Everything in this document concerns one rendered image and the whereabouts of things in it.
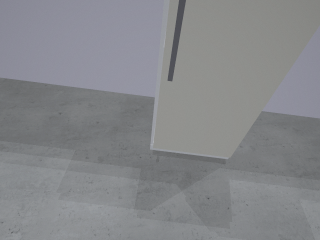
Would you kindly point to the handle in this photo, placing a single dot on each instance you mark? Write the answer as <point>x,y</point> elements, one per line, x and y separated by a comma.
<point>176,38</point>

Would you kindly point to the fridge door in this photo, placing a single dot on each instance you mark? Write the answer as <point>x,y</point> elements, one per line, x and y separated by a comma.
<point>232,56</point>

